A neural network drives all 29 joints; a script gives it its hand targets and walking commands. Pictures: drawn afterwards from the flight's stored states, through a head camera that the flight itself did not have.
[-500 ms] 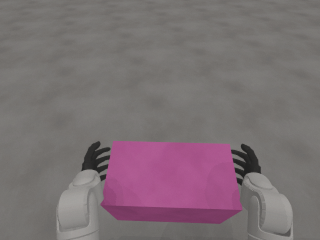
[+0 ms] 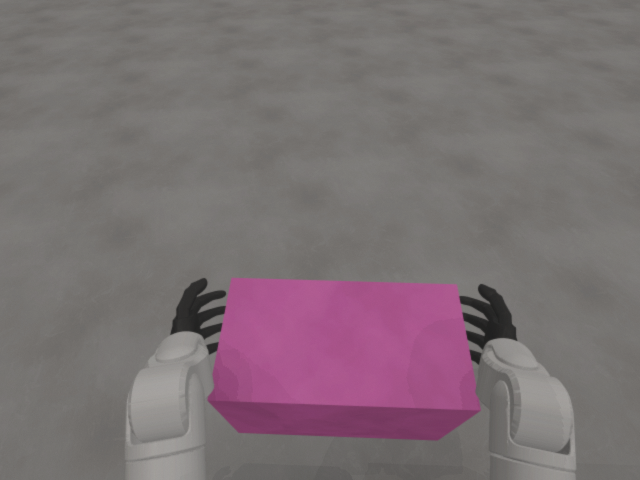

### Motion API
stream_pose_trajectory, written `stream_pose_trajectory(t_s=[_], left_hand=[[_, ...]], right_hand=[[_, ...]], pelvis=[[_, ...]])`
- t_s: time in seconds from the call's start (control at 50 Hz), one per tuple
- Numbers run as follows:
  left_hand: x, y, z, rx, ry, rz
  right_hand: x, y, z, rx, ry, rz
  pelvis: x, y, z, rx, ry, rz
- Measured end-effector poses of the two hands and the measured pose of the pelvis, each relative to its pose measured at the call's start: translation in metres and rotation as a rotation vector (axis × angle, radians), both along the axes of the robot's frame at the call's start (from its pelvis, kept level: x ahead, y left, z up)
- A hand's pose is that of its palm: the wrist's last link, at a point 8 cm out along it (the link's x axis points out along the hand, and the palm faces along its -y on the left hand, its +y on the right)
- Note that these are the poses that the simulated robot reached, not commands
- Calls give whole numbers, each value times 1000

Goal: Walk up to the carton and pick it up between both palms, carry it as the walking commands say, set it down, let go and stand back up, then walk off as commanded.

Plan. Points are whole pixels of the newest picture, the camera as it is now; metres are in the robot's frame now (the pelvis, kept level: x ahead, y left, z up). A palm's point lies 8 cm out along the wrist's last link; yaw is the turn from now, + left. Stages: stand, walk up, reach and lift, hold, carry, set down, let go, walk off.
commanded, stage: carry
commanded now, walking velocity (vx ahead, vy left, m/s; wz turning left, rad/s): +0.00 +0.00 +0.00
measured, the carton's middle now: (340, 363) +0.27 -0.01 +0.00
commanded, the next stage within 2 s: none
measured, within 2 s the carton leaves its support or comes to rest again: neither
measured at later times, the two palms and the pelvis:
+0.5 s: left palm (187, 350) +0.26 +0.18 +0.05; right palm (480, 358) +0.25 -0.17 +0.05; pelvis -0.01 +0.01 +0.00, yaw -1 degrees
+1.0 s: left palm (189, 351) +0.26 +0.18 +0.06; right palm (484, 355) +0.25 -0.18 +0.05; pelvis -0.01 +0.01 +0.00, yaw -1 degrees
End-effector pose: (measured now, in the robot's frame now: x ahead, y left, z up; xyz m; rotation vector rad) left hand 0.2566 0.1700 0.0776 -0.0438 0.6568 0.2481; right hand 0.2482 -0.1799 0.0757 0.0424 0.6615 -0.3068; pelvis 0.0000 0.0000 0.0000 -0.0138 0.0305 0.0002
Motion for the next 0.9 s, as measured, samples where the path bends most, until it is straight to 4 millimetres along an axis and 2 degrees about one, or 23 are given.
stream_pose_trajectory(t_s=[0.28,0.6,0.9], left_hand=[[1,8,-11,14,-5,-11],[7,12,-31,33,0,-34],[8,11,-42,26,-24,-62]], right_hand=[[2,7,-10,-13,-4,10],[6,11,-31,-24,3,21],[12,5,-44,-30,-18,72]], pelvis=[[-5,8,-1,-2,-4,-5],[-8,13,-2,-3,-12,-10],[-10,11,-2,-2,-13,-10]])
